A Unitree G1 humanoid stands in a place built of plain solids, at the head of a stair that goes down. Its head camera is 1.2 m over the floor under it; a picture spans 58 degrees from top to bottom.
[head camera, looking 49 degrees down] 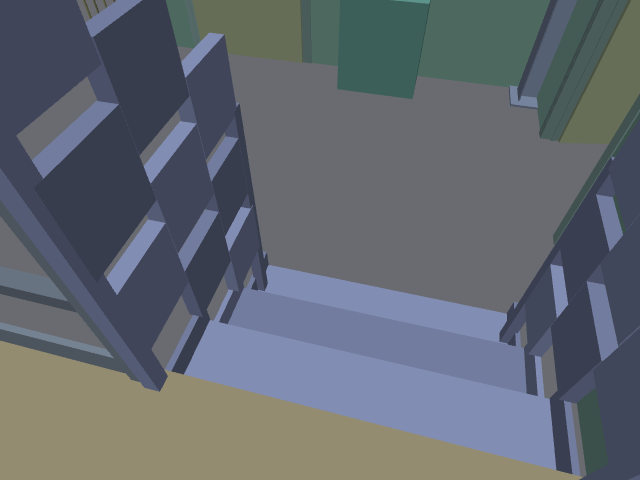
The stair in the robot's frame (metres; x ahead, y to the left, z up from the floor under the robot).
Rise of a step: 0.19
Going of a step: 0.28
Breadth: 1.22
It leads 14 degrees to the right of straight ahead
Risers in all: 4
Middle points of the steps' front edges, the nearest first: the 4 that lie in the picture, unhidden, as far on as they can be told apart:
0.40 -0.10 0.00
0.68 -0.17 -0.18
0.95 -0.24 -0.37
1.22 -0.31 -0.56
